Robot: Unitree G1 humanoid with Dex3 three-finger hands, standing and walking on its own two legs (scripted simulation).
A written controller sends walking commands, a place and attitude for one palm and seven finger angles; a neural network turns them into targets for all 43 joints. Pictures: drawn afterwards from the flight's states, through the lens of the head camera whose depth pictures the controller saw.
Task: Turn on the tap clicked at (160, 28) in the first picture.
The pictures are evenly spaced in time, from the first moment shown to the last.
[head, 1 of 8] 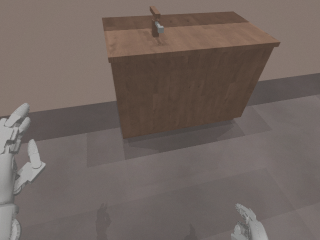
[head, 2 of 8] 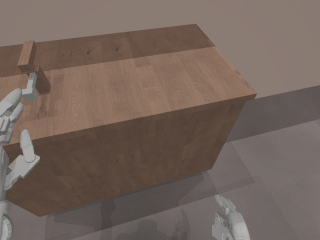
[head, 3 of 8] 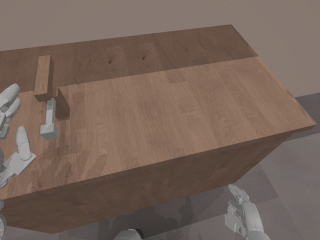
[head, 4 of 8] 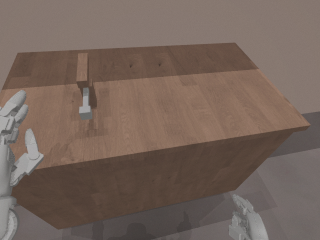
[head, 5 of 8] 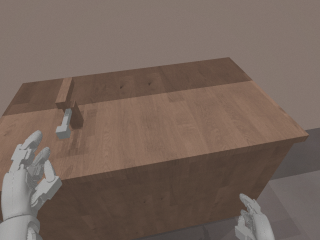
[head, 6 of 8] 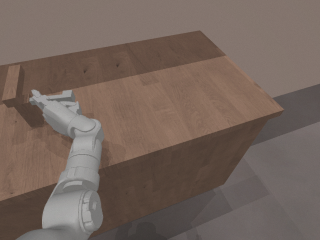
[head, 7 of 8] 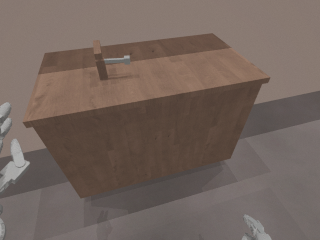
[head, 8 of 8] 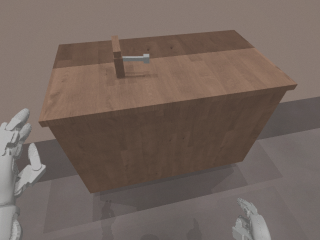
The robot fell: no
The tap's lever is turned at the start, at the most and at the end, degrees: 0 79 79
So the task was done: yes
